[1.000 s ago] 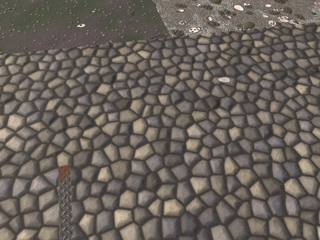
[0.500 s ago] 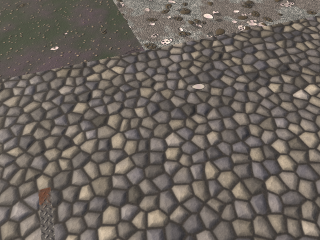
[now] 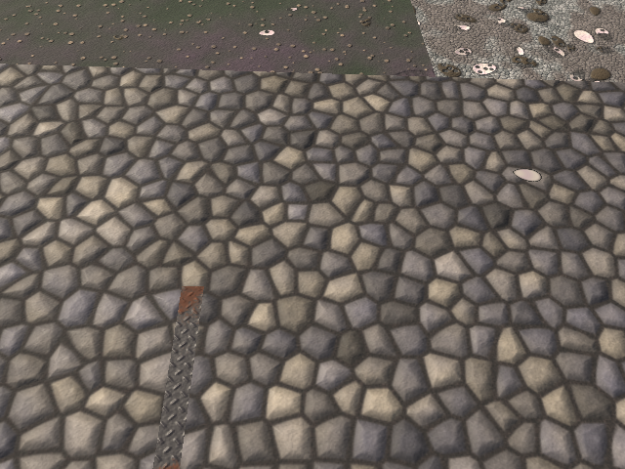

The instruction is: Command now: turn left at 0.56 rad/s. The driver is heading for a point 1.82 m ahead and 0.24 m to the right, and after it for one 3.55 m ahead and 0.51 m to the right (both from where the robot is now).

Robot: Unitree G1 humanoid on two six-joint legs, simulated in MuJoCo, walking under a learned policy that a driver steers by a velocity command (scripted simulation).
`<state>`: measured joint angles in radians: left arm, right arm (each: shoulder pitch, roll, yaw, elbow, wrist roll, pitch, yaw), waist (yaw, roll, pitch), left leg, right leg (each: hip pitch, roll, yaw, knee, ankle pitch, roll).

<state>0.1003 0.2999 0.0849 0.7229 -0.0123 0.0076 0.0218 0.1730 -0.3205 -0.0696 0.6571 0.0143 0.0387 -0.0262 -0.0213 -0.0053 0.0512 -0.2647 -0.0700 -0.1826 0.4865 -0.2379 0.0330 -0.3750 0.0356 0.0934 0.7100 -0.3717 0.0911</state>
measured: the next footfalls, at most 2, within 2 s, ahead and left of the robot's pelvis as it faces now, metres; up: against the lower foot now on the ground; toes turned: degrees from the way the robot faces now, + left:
right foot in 0.08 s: +0.05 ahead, -0.13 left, +0.00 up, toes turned +8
left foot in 0.38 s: +0.01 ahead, +0.12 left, +0.00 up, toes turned -1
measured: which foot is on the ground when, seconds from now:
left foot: down 0.00-0.08, up 0.10-0.36, down 0.38-0.72, up 0.74-1.00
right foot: up 0.00-0.06, down 0.08-0.42, up 0.44-0.70, down 0.72-1.00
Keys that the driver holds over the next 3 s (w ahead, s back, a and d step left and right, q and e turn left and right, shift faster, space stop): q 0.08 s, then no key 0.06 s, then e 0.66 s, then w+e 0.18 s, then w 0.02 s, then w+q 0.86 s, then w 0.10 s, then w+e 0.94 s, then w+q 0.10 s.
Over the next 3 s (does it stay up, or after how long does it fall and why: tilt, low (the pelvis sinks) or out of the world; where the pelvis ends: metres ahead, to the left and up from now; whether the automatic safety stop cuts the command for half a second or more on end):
stays up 0.98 -0.13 0.01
